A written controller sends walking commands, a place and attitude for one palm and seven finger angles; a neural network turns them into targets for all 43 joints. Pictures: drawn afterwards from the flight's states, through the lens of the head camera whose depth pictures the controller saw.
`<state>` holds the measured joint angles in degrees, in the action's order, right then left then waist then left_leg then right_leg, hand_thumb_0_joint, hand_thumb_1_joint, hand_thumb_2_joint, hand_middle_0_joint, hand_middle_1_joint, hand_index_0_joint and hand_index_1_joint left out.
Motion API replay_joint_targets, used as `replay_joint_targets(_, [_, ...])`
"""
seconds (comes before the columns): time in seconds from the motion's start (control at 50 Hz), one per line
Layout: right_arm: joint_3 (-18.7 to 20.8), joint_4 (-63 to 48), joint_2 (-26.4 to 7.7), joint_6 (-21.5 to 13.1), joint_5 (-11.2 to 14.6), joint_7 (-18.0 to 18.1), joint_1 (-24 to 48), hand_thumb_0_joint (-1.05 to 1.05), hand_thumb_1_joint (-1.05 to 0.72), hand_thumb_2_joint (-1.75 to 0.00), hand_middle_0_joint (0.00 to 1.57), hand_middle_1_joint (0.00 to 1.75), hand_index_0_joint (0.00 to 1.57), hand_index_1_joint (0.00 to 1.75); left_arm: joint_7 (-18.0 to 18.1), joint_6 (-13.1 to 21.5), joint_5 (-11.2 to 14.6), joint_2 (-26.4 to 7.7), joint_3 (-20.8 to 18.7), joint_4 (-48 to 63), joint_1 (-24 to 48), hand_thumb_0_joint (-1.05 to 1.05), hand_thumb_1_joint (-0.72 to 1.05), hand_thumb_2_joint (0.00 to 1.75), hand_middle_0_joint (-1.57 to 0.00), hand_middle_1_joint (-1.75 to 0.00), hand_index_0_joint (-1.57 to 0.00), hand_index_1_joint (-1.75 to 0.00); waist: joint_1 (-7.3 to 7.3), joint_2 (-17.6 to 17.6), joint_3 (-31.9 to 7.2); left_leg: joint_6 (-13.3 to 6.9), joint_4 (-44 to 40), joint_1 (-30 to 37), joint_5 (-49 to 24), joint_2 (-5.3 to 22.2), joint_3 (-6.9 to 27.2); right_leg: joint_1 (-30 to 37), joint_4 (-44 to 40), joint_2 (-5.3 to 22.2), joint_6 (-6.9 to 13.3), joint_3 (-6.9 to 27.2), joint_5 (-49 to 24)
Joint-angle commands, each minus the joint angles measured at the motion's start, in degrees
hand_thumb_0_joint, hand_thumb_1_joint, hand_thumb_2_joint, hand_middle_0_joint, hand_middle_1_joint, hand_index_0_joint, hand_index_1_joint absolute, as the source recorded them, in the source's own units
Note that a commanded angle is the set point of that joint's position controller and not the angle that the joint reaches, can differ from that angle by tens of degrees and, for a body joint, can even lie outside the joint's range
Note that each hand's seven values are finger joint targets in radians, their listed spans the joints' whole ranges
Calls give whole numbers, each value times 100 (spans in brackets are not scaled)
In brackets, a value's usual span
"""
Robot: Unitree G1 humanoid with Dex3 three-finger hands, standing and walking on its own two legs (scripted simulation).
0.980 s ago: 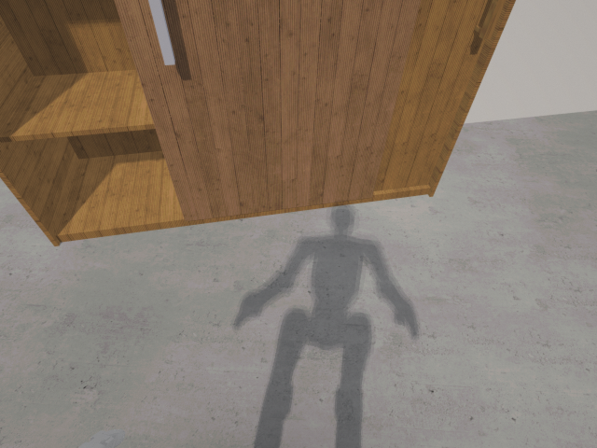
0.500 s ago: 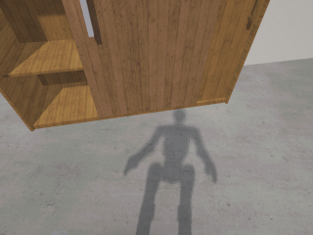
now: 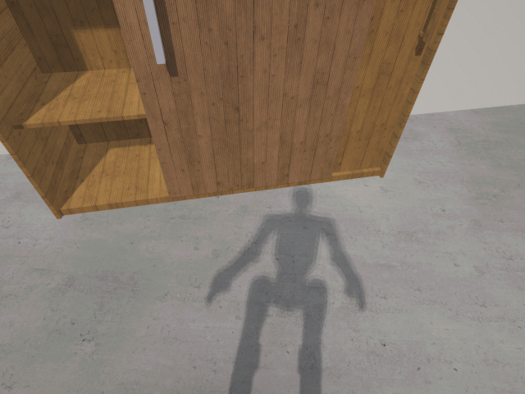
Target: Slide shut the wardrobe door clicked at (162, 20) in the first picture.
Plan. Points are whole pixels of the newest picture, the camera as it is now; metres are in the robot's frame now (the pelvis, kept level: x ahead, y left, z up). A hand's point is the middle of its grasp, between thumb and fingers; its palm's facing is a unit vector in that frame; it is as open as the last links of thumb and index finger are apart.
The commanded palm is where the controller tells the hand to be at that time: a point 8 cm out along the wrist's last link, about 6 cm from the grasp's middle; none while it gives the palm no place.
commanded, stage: look at it before walking up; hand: right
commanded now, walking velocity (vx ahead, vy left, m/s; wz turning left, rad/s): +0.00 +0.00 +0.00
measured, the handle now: (151, 14) +1.10 +0.41 +0.13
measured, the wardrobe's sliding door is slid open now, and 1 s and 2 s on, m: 0.53 0.53 0.53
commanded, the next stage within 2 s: walk to a spot facing it in 0.46 s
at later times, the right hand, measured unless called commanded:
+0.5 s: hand out of the picture +0.08 -0.25 -0.16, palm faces -0.03 +0.94 -0.33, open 7.4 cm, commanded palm none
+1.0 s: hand out of the picture +0.07 -0.17 -0.18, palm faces -0.16 +0.95 -0.27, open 7.4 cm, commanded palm none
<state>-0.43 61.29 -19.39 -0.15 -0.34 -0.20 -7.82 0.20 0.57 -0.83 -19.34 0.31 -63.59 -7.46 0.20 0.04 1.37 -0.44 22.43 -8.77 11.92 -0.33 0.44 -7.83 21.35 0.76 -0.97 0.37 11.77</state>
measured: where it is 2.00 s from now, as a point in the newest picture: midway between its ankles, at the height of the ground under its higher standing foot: outside the picture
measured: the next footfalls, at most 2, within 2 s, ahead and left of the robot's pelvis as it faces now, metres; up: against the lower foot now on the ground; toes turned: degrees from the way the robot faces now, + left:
right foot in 1.46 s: +0.11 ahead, -0.10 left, +0.00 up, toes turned +27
left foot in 1.92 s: +0.19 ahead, +0.28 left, +0.00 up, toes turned +52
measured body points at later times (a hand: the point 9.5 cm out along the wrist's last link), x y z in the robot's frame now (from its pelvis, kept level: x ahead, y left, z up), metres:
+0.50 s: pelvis +0.01 +0.00 +0.00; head +0.01 +0.00 +0.45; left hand +0.08 +0.29 -0.13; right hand +0.08 -0.30 -0.13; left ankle +0.00 +0.11 -0.75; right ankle +0.00 -0.13 -0.75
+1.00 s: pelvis -0.01 +0.02 -0.03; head +0.02 +0.05 +0.42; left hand +0.02 +0.28 -0.19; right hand +0.08 -0.22 -0.16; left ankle -0.01 +0.10 -0.75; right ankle -0.01 -0.13 -0.72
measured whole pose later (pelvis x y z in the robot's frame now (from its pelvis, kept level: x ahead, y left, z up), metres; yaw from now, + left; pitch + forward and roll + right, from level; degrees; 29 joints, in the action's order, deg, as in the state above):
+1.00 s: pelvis -0.01 +0.02 -0.03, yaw +12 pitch -1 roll -1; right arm 2.0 52.8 -12.1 2.0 -1.1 -0.8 -14.5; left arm 1.1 -2.6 -0.9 -13.4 -2.5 -55.6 -9.0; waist -1.3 1.9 5.6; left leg -3.7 41.4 -19.9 19.5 -1.6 -2.1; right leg -19.2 49.5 5.6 -2.8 -5.4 27.3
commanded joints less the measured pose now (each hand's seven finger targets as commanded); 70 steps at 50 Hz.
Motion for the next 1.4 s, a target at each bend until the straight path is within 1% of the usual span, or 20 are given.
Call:
replay_joint_targets(0.0, [247, -363, -1214, -137, -30, 84, 258, 0, -90, -90, 20, 30, 20, 30, 45, 130, 31, -1179, -248, 385, 272, 0, 90, 90, -20, -30, -20, -30, -21, -58, -180, -159, -502, -131, -206, 674, 695, -38, -360, 573, 234, 505, -364])
replay_joint_targets(0.58, [265, -362, -1205, -123, -34, 85, 234, 0, -90, -90, 20, 30, 20, 30, 88, 157, 32, -1204, -268, 374, 289, 0, 90, 90, -20, -30, -20, -30, -9, 14, -326, -167, -308, -35, -1201, 657, 690, 272, -272, 667, 219, 370, -999])
replay_joint_targets(0.64, [206, -426, -596, 66, -41, 114, -124, 0, -90, -90, 20, 30, 20, 30, 120, 30, 24, -529, -202, 432, -98, 0, 90, 90, -20, -30, -20, -30, 27, -61, -324, -98, 71, -325, -1523, 601, 786, 243, 86, 708, 119, 74, -997])
replay_joint_targets(0.72, [304, -760, -579, 186, -70, 86, -297, 0, -90, -90, 20, 30, 20, 30, 169, -77, 14, -610, -354, 780, -211, 0, 90, 90, -20, -30, -20, -30, 43, 44, -285, -111, 679, -863, -1564, 400, 866, 187, 388, 904, 193, 2, -829])
replay_joint_targets(0.76, [337, -924, -501, 214, -75, 53, -319, 0, -90, -90, 20, 30, 20, 30, 181, -90, 6, -673, -424, 937, -211, 0, 90, 90, -20, -30, -20, -30, 45, 369, -266, -49, 1250, -1176, -1204, 172, 699, 137, 293, 1180, 343, 151, -757])
replay_joint_targets(0.78, [350, -990, -408, 236, -71, 32, -360, 0, -90, -90, 20, 30, 20, 30, 179, -86, -1, -717, -467, 1007, -163, 0, 90, 90, -20, -30, -20, -30, 29, 689, -202, 10, 1784, -1342, -611, 34, 494, 33, 118, 1455, 511, 310, -804])
replay_joint_targets(0.8, [361, -1057, -315, 257, -69, 19, -386, 0, -90, -90, 20, 30, 20, 30, 170, -66, 2, -738, -497, 1063, -126, 0, 90, 90, -20, -30, -20, -30, 2, 1037, -166, 78, 2461, -1544, 711, -67, 250, -1, -55, 1826, 785, 525, -1186])
replay_joint_targets(0.84, [433, -1191, -191, 286, -72, -9, -443, 0, -90, -90, 20, 30, 20, 30, 168, -37, -28, -674, -531, 1209, 9, 0, 90, 90, -20, -30, -20, -30, -60, 1079, -122, 117, 3000, -1495, 1812, 190, 124, -211, -4, 2159, 1086, 419, -1856])
replay_joint_targets(0.88, [466, -1156, -66, 237, -85, -50, -837, 0, -90, -90, 20, 30, 20, 30, 162, -57, -61, -656, -565, 1278, 168, 0, 90, 90, -20, -30, -20, -30, -272, 915, -205, 96, 2040, -887, 1244, 248, -152, -357, 704, 1855, 732, -201, -1985])
replay_joint_targets(0.9, [507, -1068, -144, 199, -103, -55, -1191, 0, -90, -90, 20, 30, 20, 30, 146, -89, -33, -631, -578, 1298, 210, 0, 90, 90, -20, -30, -20, -30, -423, 523, -284, 101, 1303, -405, 365, 193, -243, -633, 1392, 1606, 459, -526, -1500])
replay_joint_targets(0.92, [596, -1015, -546, 104, -151, -10, -1457, 0, -90, -90, 20, 30, 20, 30, 121, -149, 13, -356, -549, 1373, 102, 0, 90, 90, -20, -30, -20, -30, -502, -852, -231, -99, 113, 5, -1097, 845, 924, -1377, 2870, 911, -8, -927, 34])
replay_joint_targets(0.94, [665, -1093, -1050, 42, -142, 67, -1474, 0, -90, -90, 20, 30, 20, 30, 91, -166, 44, 56, -464, 1611, 60, 0, 90, 90, -20, -30, -20, -30, -389, -2064, -162, -777, -453, 58, -2505, 2165, 3072, -2571, 4149, 148, -271, -680, 2309])
replay_joint_targets(0.96, [675, -1124, -863, 67, -71, 136, -1527, 0, -90, -90, 20, 30, 20, 30, 139, -219, 39, -137, -483, 1585, 247, 0, 90, 90, -20, -30, -20, -30, -528, -1538, -265, -926, -731, -230, -1689, 1998, 3160, -2367, 4453, 229, -172, 144, 2104])
replay_joint_targets(0.98, [665, -1199, -774, 93, -87, 142, -1119, 0, -90, -90, 20, 30, 20, 30, 129, -212, 52, -89, -514, 1562, 330, 0, 90, 90, -20, -30, -20, -30, -331, -1172, 16, -1078, -725, -471, -761, 1850, 3136, -2541, 4714, 303, -164, 242, 1753])
replay_joint_targets(1.02, [610, -1346, -494, 75, -69, 136, -668, 0, -90, -90, 20, 30, 20, 30, 86, -187, -6, -54, -513, 1394, 98, 0, 90, 90, -20, -30, -20, -30, -120, -571, -138, -987, -539, -412, -654, 1393, 2377, -2384, 4562, 410, -237, 196, 1026])
replay_joint_targets(1.1, [626, -1258, -398, 38, -61, 116, -909, 0, -90, -90, 20, 30, 20, 30, 108, -206, -9, 67, -506, 1297, -65, 0, 90, 90, -20, -30, -20, -30, -154, -576, -449, -858, -396, -6, -1141, 1114, 2068, -2324, 4171, 302, -330, 103, 774])
replay_joint_targets(1.2, [666, -1134, -355, -5, -84, 54, -1250, 0, -90, -90, 20, 30, 20, 30, 61, -131, -54, 41, -486, 1466, 137, 0, 90, 90, -20, -30, -20, -30, -338, -677, -401, -988, -814, 268, 728, 990, 2580, -2518, 3577, 289, -348, 35, 904])
replay_joint_targets(1.28, [688, -1127, -445, -51, -109, 19, -1275, 0, -90, -90, 20, 30, 20, 30, 18, -18, -33, 38, -477, 1627, 253, 0, 90, 90, -20, -30, -20, -30, -382, -752, -258, -1123, -1008, 21, 1525, 967, 2872, -2275, 2737, 202, -274, -5, 1076])
replay_joint_targets(1.34, [712, -1199, -529, -52, -126, 13, -1102, 0, -90, -90, 20, 30, 20, 30, 13, 74, 13, 99, -458, 1683, 40, 0, 90, 90, -20, -30, -20, -30, -313, -885, -302, -1132, -908, -282, 1366, 897, 2934, -1622, 1876, 37, -159, -9, 1236])
replay_joint_targets(1.38, [720, -1283, -529, -26, -106, 4, -777, 0, -90, -90, 20, 30, 20, 30, 49, 147, 39, 99, -453, 1573, -458, 0, 90, 90, -20, -30, -20, -30, -51, -806, -345, -944, -575, -945, 1229, 630, 2776, -495, 830, -95, -71, -73, 896])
